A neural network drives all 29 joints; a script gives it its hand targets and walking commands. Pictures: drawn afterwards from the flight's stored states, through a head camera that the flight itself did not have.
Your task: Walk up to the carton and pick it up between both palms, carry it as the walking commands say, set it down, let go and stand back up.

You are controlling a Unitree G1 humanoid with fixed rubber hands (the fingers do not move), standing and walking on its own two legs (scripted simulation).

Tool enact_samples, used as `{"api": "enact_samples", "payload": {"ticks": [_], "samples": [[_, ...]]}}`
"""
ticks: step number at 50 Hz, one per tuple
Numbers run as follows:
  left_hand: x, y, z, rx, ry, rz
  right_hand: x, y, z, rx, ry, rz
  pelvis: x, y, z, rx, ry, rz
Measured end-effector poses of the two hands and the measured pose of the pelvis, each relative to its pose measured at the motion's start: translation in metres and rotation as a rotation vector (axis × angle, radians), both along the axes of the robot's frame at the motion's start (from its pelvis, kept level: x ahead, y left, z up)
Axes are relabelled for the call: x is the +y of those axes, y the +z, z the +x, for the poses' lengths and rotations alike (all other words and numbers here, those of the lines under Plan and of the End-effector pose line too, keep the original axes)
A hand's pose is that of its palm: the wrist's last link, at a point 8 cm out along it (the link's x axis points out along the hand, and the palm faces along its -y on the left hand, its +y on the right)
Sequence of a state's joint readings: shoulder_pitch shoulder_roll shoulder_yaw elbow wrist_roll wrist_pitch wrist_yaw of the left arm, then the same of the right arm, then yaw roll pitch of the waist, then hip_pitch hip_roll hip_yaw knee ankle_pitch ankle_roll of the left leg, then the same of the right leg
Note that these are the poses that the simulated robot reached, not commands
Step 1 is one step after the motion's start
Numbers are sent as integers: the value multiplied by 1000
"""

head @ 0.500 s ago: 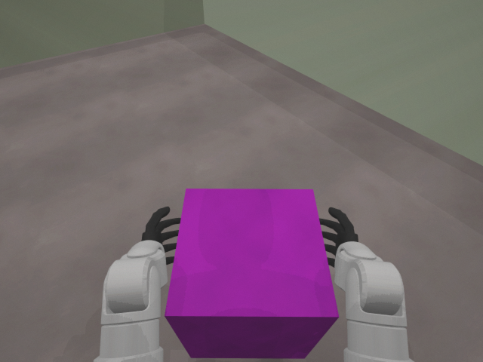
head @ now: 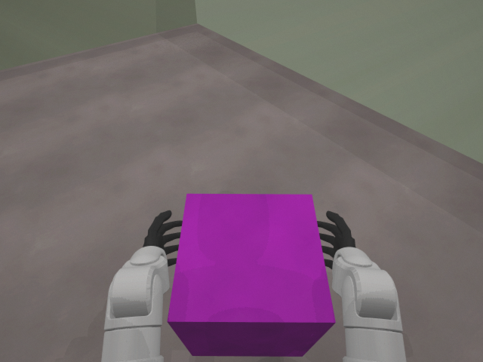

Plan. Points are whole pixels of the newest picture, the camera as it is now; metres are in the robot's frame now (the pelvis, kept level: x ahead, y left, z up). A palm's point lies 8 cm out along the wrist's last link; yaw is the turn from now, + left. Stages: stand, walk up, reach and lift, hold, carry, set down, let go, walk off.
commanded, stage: carry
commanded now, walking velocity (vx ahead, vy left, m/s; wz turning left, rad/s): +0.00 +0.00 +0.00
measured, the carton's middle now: (248, 280) +0.27 +0.00 -0.02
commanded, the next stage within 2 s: none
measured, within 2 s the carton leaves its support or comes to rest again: neither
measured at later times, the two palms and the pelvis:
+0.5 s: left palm (160, 249) +0.29 +0.14 +0.06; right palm (342, 249) +0.28 -0.16 +0.06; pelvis +0.02 +0.00 +0.00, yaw +0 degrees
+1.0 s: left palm (162, 244) +0.30 +0.14 +0.05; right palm (340, 244) +0.30 -0.16 +0.05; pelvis +0.03 +0.00 +0.00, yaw -1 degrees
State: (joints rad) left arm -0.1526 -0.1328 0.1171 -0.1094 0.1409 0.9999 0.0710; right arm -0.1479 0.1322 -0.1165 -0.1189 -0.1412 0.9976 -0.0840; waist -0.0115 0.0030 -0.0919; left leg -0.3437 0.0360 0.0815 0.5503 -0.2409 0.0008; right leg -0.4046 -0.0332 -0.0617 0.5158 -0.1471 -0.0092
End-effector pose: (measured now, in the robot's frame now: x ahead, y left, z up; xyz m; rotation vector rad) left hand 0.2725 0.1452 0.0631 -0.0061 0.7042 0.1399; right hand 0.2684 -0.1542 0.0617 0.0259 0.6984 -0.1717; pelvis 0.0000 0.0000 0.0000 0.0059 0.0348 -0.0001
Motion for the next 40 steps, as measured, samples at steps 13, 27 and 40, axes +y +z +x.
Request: {"api": "enact_samples", "payload": {"ticks": [13,27,40], "samples": [[-3,-4,8,-6,-3,3,-3,-3,8,-6,3,-4,-3,0,8,3,-4,1],[-4,-7,17,-10,-8,6,-4,-6,17,-9,3,-8,-3,0,17,2,-9,1],[-4,-9,24,-13,-10,11,-4,-8,24,-12,5,-10,-3,0,24,0,-12,2]]}}
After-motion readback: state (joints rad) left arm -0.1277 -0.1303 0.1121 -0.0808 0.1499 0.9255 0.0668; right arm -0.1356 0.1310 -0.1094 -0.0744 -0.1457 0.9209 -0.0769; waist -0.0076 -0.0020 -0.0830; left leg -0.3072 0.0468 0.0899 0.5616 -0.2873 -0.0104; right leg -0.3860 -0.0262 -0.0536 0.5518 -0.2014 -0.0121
